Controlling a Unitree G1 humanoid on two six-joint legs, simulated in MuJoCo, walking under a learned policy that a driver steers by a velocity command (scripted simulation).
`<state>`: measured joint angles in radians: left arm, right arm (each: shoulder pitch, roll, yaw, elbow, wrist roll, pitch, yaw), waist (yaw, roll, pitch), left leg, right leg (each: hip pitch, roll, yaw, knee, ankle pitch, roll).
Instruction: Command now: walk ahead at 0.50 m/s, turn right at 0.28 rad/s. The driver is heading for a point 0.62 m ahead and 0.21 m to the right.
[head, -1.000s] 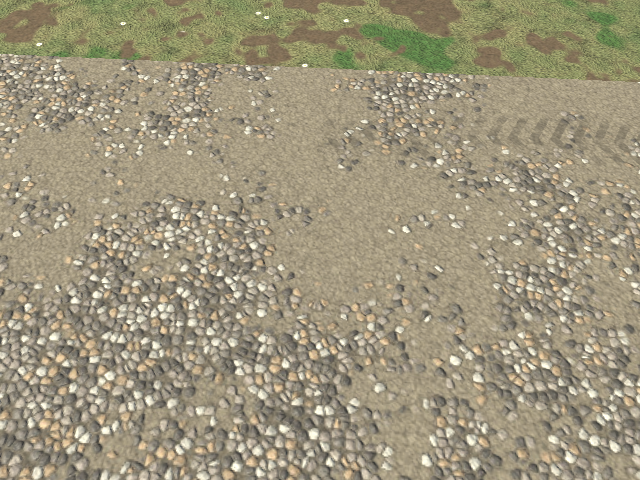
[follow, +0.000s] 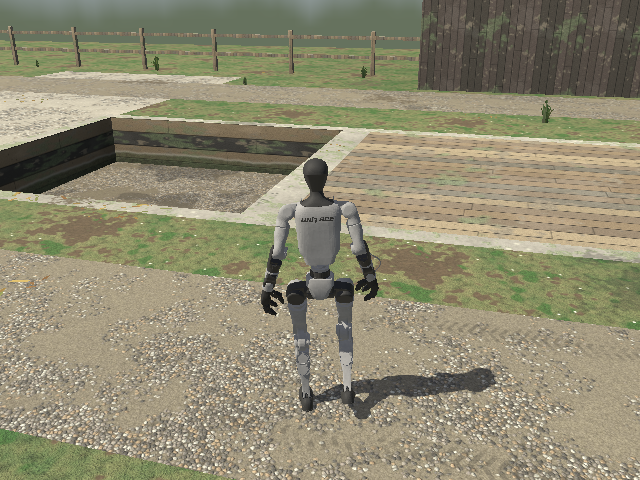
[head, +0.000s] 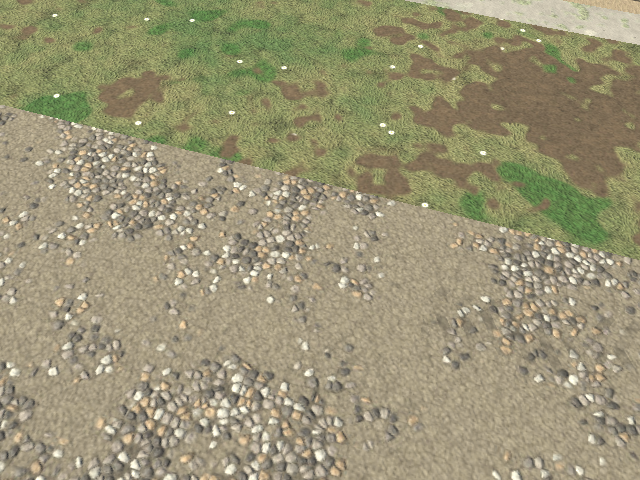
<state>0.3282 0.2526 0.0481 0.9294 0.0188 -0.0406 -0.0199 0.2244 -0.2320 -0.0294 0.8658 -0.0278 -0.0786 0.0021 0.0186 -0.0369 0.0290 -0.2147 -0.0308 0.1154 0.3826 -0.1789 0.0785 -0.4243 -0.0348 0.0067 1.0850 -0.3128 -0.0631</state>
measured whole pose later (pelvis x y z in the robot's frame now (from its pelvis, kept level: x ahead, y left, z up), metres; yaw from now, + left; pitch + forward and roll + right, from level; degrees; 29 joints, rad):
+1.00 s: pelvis +0.52 -0.10 -0.01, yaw -32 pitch +1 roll -1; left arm 0.34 0.30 0.07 0.86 0.00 -0.03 0.02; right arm 0.10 -0.24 -0.02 0.75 -0.02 -0.07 0.00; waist 0.05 -0.02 0.08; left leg -0.41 0.00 0.04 0.53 -0.13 0.04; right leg -0.28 0.14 0.12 1.12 -0.48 -0.04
